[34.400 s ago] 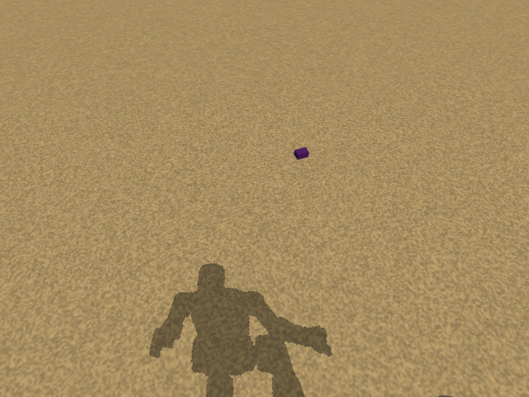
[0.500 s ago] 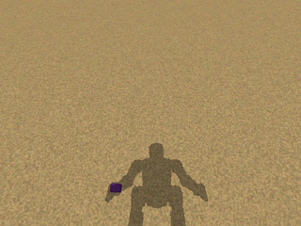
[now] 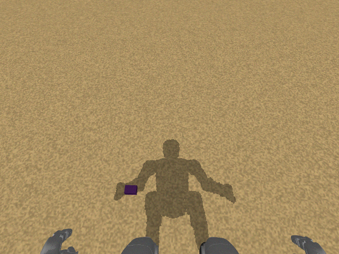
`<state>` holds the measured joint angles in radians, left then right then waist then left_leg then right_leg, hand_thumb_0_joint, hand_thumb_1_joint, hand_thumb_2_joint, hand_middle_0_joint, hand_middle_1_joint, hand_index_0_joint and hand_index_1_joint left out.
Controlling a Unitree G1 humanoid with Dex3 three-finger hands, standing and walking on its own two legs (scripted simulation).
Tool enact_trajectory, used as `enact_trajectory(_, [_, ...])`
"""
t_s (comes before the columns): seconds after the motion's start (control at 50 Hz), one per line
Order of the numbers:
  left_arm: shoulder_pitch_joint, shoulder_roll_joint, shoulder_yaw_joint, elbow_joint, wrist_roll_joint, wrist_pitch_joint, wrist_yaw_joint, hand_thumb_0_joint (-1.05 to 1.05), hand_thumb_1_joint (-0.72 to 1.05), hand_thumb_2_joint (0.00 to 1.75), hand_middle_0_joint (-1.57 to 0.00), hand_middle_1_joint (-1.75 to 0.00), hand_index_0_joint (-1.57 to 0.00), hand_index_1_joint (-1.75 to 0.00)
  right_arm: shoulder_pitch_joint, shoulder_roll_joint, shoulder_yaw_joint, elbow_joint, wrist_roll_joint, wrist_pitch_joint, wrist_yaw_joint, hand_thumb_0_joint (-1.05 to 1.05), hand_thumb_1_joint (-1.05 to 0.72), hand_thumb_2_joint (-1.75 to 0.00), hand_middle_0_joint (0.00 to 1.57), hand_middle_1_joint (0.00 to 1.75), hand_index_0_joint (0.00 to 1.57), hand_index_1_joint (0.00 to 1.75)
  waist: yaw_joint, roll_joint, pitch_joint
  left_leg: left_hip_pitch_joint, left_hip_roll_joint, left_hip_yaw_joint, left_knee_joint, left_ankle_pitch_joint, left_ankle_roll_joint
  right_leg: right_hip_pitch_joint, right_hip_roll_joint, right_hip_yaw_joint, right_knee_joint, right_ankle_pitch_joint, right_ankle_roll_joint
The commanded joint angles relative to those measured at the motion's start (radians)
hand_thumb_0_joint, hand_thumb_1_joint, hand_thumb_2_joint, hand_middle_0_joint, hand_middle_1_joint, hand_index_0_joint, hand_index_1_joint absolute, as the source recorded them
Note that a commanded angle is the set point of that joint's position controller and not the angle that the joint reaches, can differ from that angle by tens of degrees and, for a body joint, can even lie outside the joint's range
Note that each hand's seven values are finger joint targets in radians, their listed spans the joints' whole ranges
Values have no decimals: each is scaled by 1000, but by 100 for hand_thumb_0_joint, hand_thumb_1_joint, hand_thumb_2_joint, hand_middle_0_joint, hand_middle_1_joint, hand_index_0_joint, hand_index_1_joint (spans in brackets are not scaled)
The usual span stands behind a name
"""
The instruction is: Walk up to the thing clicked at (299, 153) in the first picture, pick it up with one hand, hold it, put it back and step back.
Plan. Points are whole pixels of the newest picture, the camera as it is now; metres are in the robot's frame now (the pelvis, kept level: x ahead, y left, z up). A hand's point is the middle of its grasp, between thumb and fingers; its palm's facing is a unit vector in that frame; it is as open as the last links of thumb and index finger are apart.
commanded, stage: step back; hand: left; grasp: from above
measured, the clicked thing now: (130, 189) +0.45 +0.25 -0.75
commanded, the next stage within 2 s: none
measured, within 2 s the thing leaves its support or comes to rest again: neither
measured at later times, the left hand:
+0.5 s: hand out of the picture +0.03 +0.26 -0.16, palm faces -0.10 -0.92 -0.38, open 7.4 cm
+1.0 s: hand out of the picture -0.09 +0.30 -0.15, palm faces -0.04 -0.93 -0.36, open 7.4 cm
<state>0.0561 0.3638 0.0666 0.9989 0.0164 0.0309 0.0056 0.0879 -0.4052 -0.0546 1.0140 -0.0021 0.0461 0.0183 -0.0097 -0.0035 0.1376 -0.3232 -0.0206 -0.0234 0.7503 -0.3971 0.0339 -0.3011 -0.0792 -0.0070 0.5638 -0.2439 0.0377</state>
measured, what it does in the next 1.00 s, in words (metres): walks backwards: right foot, then left foot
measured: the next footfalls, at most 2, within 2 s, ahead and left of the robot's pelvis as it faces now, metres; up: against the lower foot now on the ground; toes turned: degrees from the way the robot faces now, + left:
right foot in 0.44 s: -0.06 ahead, -0.11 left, +0.00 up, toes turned -2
left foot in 0.78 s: -0.13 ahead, +0.14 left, +0.00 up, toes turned -4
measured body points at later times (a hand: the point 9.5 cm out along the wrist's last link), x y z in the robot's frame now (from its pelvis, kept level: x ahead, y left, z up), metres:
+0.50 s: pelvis -0.09 +0.01 -0.01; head -0.02 +0.00 +0.43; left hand +0.04 +0.31 -0.13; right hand -0.01 -0.31 -0.14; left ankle -0.02 +0.12 -0.72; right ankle -0.10 -0.11 -0.73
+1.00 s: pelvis -0.22 +0.03 +0.00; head -0.15 +0.06 +0.45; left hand -0.09 +0.35 -0.13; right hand -0.13 -0.28 -0.10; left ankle -0.17 +0.14 -0.73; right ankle -0.26 -0.12 -0.64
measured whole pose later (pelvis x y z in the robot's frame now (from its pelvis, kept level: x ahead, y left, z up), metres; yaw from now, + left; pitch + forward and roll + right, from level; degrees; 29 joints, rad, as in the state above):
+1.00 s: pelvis -0.22 +0.03 +0.00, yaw -3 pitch -2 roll -2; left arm 0.15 0.40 0.09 0.82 0.01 0.06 0.01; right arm 0.15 -0.36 -0.04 0.85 -0.04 0.02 -0.01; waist 0.01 -0.04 0.18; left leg -0.31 0.01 -0.02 0.59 -0.25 0.03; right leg -0.45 0.11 0.15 1.18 -0.51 0.02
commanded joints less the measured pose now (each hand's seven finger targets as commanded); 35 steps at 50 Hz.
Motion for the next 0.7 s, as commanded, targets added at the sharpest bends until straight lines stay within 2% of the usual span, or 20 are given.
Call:
enact_trajectory(0.0, [-97,212,36,-150,-7,4,23,0,90,90,-20,-30,-20,-30,126,-208,-53,-49,-23,-24,-17,0,-90,-90,20,30,20,30,-41,39,-156,72,150,-159,-324,462,29,-24,-16,57,176,169,-111])
enact_trajectory(0.02, [-73,159,27,-159,-17,14,28,0,90,90,-20,-30,-20,-30,114,-282,-70,-58,-38,-33,-21,0,-90,-90,20,30,20,30,-24,222,-136,164,287,-366,-397,702,82,-189,160,58,329,-261,-78])
enact_trajectory(0.04, [-35,171,31,-154,-10,20,40,0,90,90,-20,-30,-20,-30,108,-311,-74,-74,-35,-40,-27,0,-90,-90,20,30,20,30,-18,166,-169,168,330,-371,-347,838,135,-191,179,168,444,-403,-76])
enact_trajectory(0.06, [-22,175,30,-145,-9,21,47,0,90,90,-20,-30,-20,-30,81,-315,-77,-99,-32,-41,-31,0,-90,-90,20,30,20,30,-25,204,-201,174,356,-414,-357,828,142,-194,193,216,520,-420,-78])
enact_trajectory(0.08, [-10,186,34,-135,-10,22,51,0,90,90,-20,-30,-20,-30,35,-280,-71,-114,-30,-41,-39,0,-90,-90,20,30,20,30,-5,182,-203,177,340,-363,-342,782,162,-196,182,232,591,-373,-79])
enact_trajectory(0.12, [47,202,35,-126,-20,21,46,0,90,90,-20,-30,-20,-30,-18,-224,-59,-145,-40,-44,-51,0,-90,-90,20,30,20,30,36,171,-212,240,258,-229,-281,785,155,-236,172,225,645,-281,-65])
enact_trajectory(0.16, [61,212,42,-138,-9,19,39,0,90,90,-20,-30,-20,-30,15,-212,-62,-164,-31,-45,-59,0,-90,-90,20,30,20,30,17,151,-220,291,277,-235,-262,781,194,-234,162,195,652,-274,-39])
enact_trajectory(0.22, [33,201,43,-180,-4,9,31,0,90,90,-20,-30,-20,-30,89,-200,-63,-169,-24,-44,-63,0,-90,-90,20,30,20,30,-24,116,-210,372,275,-228,-235,823,201,-249,152,169,522,-284,-16])
enact_trajectory(0.28, [22,202,53,-199,-3,5,27,0,90,90,-20,-30,-20,-30,106,-223,-68,-186,-24,-42,-62,0,-90,-90,20,30,20,30,-44,118,-191,319,301,-232,-238,780,231,-182,130,129,402,-290,-14])
enact_trajectory(0.36, [99,187,60,-182,1,-4,13,0,90,90,-20,-30,-20,-30,58,-234,-64,-211,-21,-34,-54,0,-90,-90,20,30,20,30,-12,155,-228,210,273,-198,-220,580,181,-7,104,51,137,-190,-47])
enact_trajectory(0.4, [192,169,60,-151,10,-12,13,0,90,90,-20,-30,-20,-30,16,-230,-59,-216,-11,-25,-49,0,-90,-90,20,30,20,30,39,126,-249,129,241,-156,-151,485,126,135,97,25,-112,17,-78])
enact_trajectory(0.42, [192,220,72,-159,22,-21,14,0,90,90,-20,-30,-20,-30,24,-201,-51,-220,-2,-24,-45,0,-90,-90,20,30,20,30,33,21,-243,-11,178,-119,-96,352,61,202,12,170,-108,125,-112])
enact_trajectory(0.44, [158,297,91,-184,15,-22,11,0,90,90,-20,-30,-20,-30,8,-158,-37,-236,6,-23,-41,0,-90,-90,20,30,20,30,30,-175,-182,-144,-1,-25,56,87,-9,170,-146,406,-172,183,-220])
enact_trajectory(0.46, [105,362,101,-214,17,-22,11,0,90,90,-20,-30,-20,-30,-20,-160,-46,-229,0,-15,-54,0,-90,-90,20,30,20,30,59,-287,-137,-139,-76,-40,303,-238,-26,16,-323,576,-234,267,-375])
enact_trajectory(0.48, [65,325,97,-242,17,-27,13,0,90,90,-20,-30,-20,-30,19,-185,-51,-209,-2,-10,-54,0,-90,-90,20,30,20,30,32,-203,-111,-119,-72,-135,433,-231,-33,-28,-314,551,-218,314,-367])
enact_trajectory(0.5, [24,269,84,-253,0,-27,19,0,90,90,-20,-30,-20,-30,63,-182,-47,-192,8,-10,-51,0,-90,-90,20,30,20,30,6,-113,-106,-125,-92,-169,466,-163,-34,-7,-228,404,-177,384,-323])
enact_trajectory(0.52, [-2,246,74,-258,5,-25,24,0,90,90,-20,-30,-20,-30,81,-173,-43,-179,14,-15,-52,0,-90,-90,20,30,20,30,-11,-117,-106,-143,-106,-155,462,-123,-38,19,-168,315,-150,426,-286])
enact_trajectory(0.56, [-17,229,75,-279,12,-20,26,0,90,90,-20,-30,-20,-30,120,-176,-38,-173,9,-24,-54,0,-90,-90,20,30,20,30,-6,-135,-124,-123,-107,-122,448,-101,-54,53,-132,235,-115,438,-262])
enact_trajectory(0.64, [77,217,70,-284,19,-12,32,0,90,90,-20,-30,-20,-30,95,-163,-32,-203,0,-33,-55,0,-90,-90,20,30,20,30,52,-168,-190,-163,-45,-61,140,-143,-57,288,-161,243,-42,538,-272])
enact_trajectory(0.68, [81,235,69,-292,13,-4,28,0,90,90,-20,-30,-20,-30,116,-150,-33,-204,-8,-40,-50,0,-90,-90,20,30,20,30,41,-204,-201,-75,-12,-18,-76,-85,-40,270,-154,241,-3,516,-247])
